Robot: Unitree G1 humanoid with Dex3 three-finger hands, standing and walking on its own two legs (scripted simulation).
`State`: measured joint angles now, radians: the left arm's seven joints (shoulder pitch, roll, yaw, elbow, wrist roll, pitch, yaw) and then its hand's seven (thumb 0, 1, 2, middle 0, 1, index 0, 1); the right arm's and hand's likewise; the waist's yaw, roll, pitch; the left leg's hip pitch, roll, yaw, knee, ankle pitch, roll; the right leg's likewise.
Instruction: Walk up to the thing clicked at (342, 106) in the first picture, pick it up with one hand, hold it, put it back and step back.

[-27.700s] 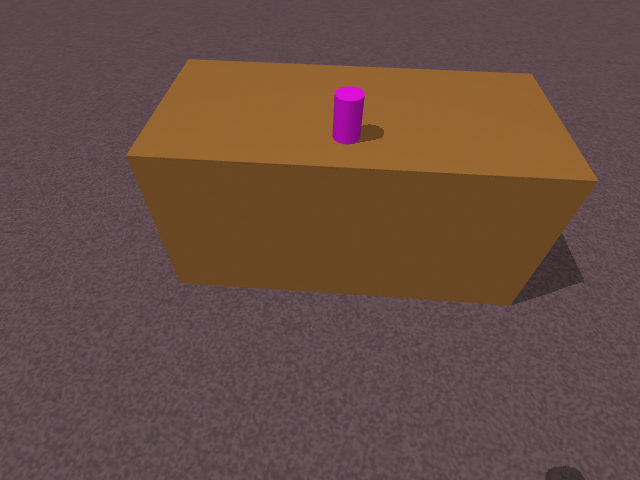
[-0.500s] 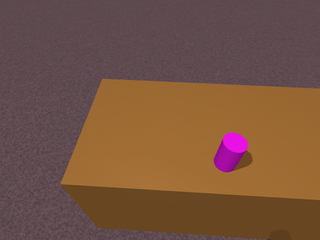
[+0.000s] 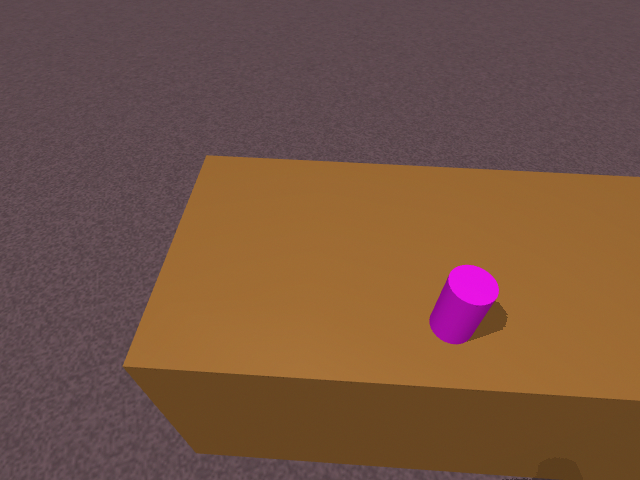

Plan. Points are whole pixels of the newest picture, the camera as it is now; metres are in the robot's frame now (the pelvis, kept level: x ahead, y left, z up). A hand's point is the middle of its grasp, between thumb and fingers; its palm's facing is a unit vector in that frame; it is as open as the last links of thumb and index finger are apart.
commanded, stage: stand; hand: right
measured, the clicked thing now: (461, 306) +0.42 -0.25 -0.12
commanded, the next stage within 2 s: step back in 0.86 s
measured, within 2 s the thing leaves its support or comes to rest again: neither
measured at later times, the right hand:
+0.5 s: hand out of the picture +0.08 -0.25 -0.16, palm faces -0.05 +0.94 -0.34, open 7.4 cm
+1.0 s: hand out of the picture +0.08 -0.26 -0.16, palm faces -0.04 +0.93 -0.36, open 7.4 cm
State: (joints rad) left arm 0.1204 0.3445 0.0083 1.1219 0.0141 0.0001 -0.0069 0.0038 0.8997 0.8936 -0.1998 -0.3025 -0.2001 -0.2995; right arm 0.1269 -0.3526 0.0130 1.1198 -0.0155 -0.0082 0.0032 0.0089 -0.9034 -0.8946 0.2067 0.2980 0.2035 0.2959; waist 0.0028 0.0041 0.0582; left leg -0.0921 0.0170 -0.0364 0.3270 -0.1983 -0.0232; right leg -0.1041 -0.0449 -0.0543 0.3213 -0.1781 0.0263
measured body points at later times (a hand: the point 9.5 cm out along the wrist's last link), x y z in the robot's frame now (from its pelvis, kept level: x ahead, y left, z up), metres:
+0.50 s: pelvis +0.00 +0.00 +0.00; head +0.02 +0.00 +0.45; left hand +0.07 +0.30 -0.13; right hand +0.08 -0.30 -0.13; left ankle -0.01 +0.14 -0.75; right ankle +0.00 -0.13 -0.75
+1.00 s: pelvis -0.02 +0.00 -0.01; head +0.02 +0.00 +0.44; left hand +0.07 +0.32 -0.14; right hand +0.08 -0.31 -0.14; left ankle -0.01 +0.13 -0.75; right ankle +0.00 -0.13 -0.75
